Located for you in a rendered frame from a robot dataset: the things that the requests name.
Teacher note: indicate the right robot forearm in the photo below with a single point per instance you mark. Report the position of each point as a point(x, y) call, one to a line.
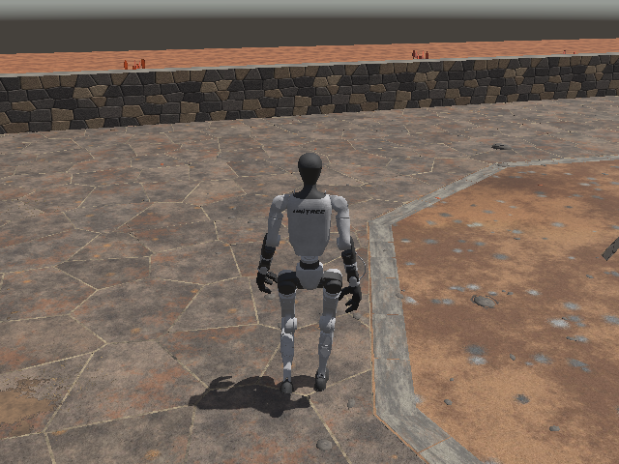
point(350, 265)

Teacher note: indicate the robot left upper arm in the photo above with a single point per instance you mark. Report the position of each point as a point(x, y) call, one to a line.
point(279, 204)

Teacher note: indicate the robot right shin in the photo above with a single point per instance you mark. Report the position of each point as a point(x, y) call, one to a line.
point(324, 348)

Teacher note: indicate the left robot hand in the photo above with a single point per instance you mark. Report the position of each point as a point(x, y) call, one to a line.
point(263, 278)

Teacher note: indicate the robot right upper arm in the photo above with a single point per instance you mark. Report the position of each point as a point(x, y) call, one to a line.
point(339, 204)

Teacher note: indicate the left robot forearm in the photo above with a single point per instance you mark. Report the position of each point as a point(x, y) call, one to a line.
point(266, 257)

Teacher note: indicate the right robot hand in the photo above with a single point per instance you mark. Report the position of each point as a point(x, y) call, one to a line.
point(357, 296)

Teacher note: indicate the robot right foot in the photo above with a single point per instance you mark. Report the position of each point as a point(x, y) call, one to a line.
point(320, 384)

